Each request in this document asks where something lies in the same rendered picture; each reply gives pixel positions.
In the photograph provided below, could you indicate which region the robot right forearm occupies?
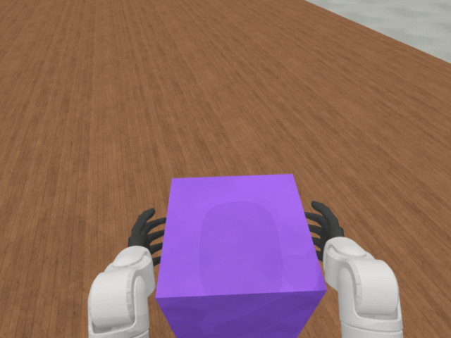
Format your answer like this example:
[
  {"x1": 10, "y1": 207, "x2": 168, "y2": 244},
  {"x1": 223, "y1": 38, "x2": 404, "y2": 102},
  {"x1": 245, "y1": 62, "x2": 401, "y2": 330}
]
[{"x1": 323, "y1": 237, "x2": 403, "y2": 338}]

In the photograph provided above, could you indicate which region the carton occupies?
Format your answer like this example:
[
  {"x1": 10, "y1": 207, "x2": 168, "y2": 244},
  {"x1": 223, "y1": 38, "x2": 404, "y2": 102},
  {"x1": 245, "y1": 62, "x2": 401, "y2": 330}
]
[{"x1": 155, "y1": 174, "x2": 327, "y2": 338}]

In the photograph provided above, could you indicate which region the robot left forearm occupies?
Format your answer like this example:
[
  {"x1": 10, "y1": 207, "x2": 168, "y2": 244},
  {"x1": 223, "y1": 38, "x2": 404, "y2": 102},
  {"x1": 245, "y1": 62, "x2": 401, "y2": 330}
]
[{"x1": 88, "y1": 246, "x2": 156, "y2": 338}]

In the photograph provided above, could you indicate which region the robot right hand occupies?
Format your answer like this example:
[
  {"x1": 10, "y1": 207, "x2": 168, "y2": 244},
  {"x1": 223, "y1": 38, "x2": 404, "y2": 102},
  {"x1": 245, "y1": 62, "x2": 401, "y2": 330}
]
[{"x1": 304, "y1": 201, "x2": 345, "y2": 262}]

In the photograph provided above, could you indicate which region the robot left hand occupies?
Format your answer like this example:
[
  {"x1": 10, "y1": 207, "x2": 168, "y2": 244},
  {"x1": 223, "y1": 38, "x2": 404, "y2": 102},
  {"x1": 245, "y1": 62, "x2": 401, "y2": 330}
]
[{"x1": 128, "y1": 208, "x2": 166, "y2": 266}]

